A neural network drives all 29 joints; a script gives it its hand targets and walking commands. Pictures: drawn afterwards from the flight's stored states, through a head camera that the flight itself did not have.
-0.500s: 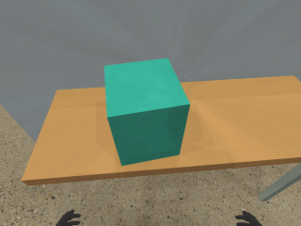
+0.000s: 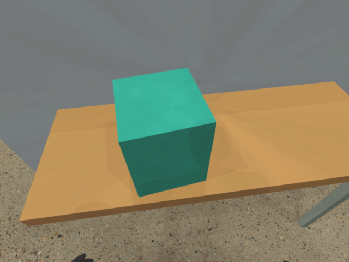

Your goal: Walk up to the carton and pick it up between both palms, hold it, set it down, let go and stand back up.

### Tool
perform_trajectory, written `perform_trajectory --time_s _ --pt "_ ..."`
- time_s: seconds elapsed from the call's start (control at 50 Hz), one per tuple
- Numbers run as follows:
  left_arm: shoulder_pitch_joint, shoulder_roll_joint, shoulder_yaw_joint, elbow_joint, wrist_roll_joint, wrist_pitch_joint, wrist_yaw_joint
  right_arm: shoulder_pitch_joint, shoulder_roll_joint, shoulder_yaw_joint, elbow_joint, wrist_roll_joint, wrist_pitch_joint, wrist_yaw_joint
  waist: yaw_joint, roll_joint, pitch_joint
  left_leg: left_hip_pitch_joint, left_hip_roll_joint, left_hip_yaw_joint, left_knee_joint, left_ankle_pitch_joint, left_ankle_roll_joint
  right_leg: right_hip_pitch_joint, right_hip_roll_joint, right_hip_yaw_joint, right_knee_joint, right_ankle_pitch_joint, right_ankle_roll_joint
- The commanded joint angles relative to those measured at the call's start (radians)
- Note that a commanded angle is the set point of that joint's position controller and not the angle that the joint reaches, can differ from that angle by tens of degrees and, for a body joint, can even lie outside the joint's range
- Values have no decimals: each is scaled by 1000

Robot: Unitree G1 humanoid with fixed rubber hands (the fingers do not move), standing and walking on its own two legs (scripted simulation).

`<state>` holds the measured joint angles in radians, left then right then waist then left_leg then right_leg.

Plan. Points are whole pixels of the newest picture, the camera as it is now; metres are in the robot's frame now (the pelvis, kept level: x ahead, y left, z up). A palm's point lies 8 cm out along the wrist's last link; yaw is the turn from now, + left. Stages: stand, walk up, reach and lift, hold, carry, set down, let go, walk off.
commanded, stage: stand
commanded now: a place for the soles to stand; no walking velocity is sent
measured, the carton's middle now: (162, 133) +0.44 +0.05 +0.03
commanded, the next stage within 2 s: reach and lift in 0.62 s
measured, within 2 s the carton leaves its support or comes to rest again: neither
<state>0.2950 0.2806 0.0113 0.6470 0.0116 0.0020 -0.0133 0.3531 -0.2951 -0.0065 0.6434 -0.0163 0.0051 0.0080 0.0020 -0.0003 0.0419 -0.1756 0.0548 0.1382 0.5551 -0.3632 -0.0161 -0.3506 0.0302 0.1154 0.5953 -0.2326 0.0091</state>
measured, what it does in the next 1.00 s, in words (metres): stands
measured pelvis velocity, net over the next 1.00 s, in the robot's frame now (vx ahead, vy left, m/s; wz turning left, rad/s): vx -0.02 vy -0.02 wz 0.07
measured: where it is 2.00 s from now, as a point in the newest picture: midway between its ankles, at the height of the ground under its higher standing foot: outside the picture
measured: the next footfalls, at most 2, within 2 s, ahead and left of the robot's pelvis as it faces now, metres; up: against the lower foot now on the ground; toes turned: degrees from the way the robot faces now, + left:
none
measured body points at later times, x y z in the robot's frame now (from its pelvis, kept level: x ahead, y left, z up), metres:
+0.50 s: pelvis +0.01 +0.00 -0.01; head +0.02 -0.01 +0.44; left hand +0.15 +0.26 -0.10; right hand +0.09 -0.28 -0.11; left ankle -0.04 +0.12 -0.73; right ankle +0.05 -0.12 -0.73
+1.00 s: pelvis -0.02 -0.02 +0.00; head -0.01 -0.02 +0.45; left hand +0.17 +0.23 -0.07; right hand +0.16 -0.28 -0.08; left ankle -0.04 +0.12 -0.73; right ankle +0.05 -0.12 -0.73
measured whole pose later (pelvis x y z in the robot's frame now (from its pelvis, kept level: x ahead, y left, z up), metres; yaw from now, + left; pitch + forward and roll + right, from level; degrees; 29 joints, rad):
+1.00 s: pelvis -0.02 -0.02 +0.00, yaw +4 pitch -6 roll +1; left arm 0.08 0.21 0.03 0.47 0.07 0.30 0.02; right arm 0.16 -0.26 -0.10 0.74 -0.04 -0.18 0.03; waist -0.02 -0.02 0.11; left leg -0.12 0.06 0.05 0.55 -0.33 -0.04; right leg -0.25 0.02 0.03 0.57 -0.22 -0.02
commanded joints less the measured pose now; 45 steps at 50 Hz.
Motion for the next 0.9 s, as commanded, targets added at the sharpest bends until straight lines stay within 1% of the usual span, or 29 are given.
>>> perform_trajectory --time_s 0.0,0.06,0.12,0.16,0.18,0.22,0.24,0.26,0.3,0.32,0.36,0.4,0.42,0.48,0.58,0.6,0.62,0.64,0.66,0.68,0.7,0.72,0.74,0.76,0.8,0.82,0.84,0.86,0.88 --pt "11 135 41 -73 -1 -17 7 32 -139 -37 -63 3 -14 -5 -2 9 -53 -30 82 -80 -108 83 58 65 -64 83 -58 199 -62" --pt "3 131 40 -75 0 -12 11 27 -139 -39 -68 2 -7 -9 -2 -18 -35 -25 91 -69 -101 118 62 48 -55 70 -37 238 -62" --pt "14 130 40 -73 -3 -10 12 26 -142 -38 -69 4 -1 -9 -4 6 -40 -15 86 -58 -80 138 59 52 -62 89 -40 278 -67" --pt "0 126 39 -77 -2 -7 13 29 -136 -38 -74 6 1 -10 -9 4 -35 -6 94 -61 -83 163 59 44 -56 80 -23 298 -66" --pt "-4 129 42 -78 -1 -6 13 22 -146 -40 -75 7 3 -12 -6 2 -23 -7 97 -56 -84 182 59 38 -47 71 -16 312 -64" --pt "4 132 41 -74 0 -8 14 20 -154 -44 -79 5 5 -11 -3 -1 -40 -6 98 -47 -70 174 63 60 -49 75 -15 325 -65" --pt "4 134 41 -76 -1 -7 15 17 -149 -42 -81 6 7 -11 -1 10 -35 5 93 -45 -63 200 59 54 -51 83 -8 353 -69" --pt "-1 135 41 -76 0 -7 15 22 -143 -41 -82 6 8 -12 -7 3 -46 18 90 -43 -55 213 57 53 -50 85 -4 372 -70" --pt "-7 135 42 -76 -2 -5 15 31 -151 -44 -83 6 10 -11 -6 1 -62 15 94 -40 -58 182 60 64 -46 81 -2 343 -71" --pt "-13 133 42 -78 -1 -3 16 22 -155 -45 -87 8 12 -12 -5 11 -43 12 97 -39 -60 185 62 59 -45 83 0 346 -73" --pt "-23 142 45 -77 -5 -1 16 14 -148 -45 -94 5 15 -12 -8 -5 -30 15 95 -40 -60 170 65 36 -43 87 -7 325 -71" --pt "-26 136 44 -75 -4 0 14 17 -151 -46 -95 4 16 -12 -7 -3 -36 7 96 -40 -70 114 64 36 -39 92 -18 273 -73" --pt "-22 137 45 -76 -7 0 15 11 -153 -47 -94 4 18 -12 -4 -12 -20 1 96 -38 -71 97 67 27 -39 93 -26 266 -72" --pt "-29 146 47 -76 -6 -2 13 16 -143 -45 -95 5 18 -12 -6 -20 6 -3 79 -39 -64 84 54 9 -50 129 -50 262 -84" --pt "-30 147 49 -74 -7 -3 13 31 -143 -47 -84 3 15 -11 -8 -32 -5 15 77 -46 -83 15 63 -7 -41 151 -75 160 -78" --pt "-32 146 50 -70 -5 -3 13 40 -139 -48 -82 4 14 -10 -12 -39 -19 17 76 -47 -87 4 63 0 -37 147 -81 137 -76" --pt "-398 93 28 -47 -12 168 43 -407 -98 -149 54 -91 -158 36 11 82 53 -289 32 -50 -48 -14 14 -9 2 -118 43 -47 -106" --pt "-313 57 27 -45 19 242 62 -295 -164 -161 115 -96 -195 69 3 92 97 -327 52 -64 -62 -12 19 87 11 -140 64 10 -107" --pt "-342 56 36 -95 26 268 62 -291 -174 -177 101 -83 -210 78 -7 54 39 -314 53 -58 -46 -4 17 120 9 -152 66 37 -96" --pt "-342 57 31 -111 23 290 55 -260 -159 -179 102 -82 -225 72 -15 20 13 -236 41 -37 2 46 5 84 -12 -136 44 73 -101" --pt "-332 59 34 -162 24 304 44 -231 -157 -181 81 -83 -238 58 -24 -26 -34 -141 32 -36 35 89 0 57 -24 -130 17 134 -91" --pt "-322 68 39 -211 28 311 34 -193 -153 -185 80 -75 -248 43 -32 -66 -85 -62 21 -35 48 124 4 67 -31 -123 -4 220 -75" --pt "-299 74 49 -243 28 319 24 -178 -142 -192 77 -64 -252 29 -35 -92 -138 -29 9 -38 57 161 6 102 -29 -121 -4 309 -59" --pt "-285 80 56 -258 36 323 19 -169 -139 -195 99 -55 -253 24 -36 -91 -158 -4 2 -47 52 195 3 121 -24 -126 2 364 -48" --pt "-256 76 71 -295 43 315 26 -159 -134 -176 87 -27 -255 27 -20 -66 -209 17 -13 -51 17 220 0 185 -10 -129 -15 352 -42" --pt "-243 70 73 -272 47 308 27 -153 -122 -167 86 -30 -250 26 -28 -76 -174 -5 -23 -46 -4 201 4 212 -13 -113 -40 354 -40" --pt "-233 69 73 -294 53 295 34 -146 -115 -155 76 -22 -244 27 -21 -43 -176 -9 -30 -46 -36 177 5 243 -13 -108 -52 329 -40" --pt "-223 60 75 -269 63 292 37 -143 -101 -135 97 -18 -228 27 -24 -31 -126 -38 -33 -38 -71 146 10 271 -9 -100 -71 288 -42" --pt "-237 60 70 -269 64 291 39 -157 -85 -124 86 -11 -217 25 -22 -11 -95 -74 -37 -32 -87 103 14 289 -14 -85 -84 235 -45"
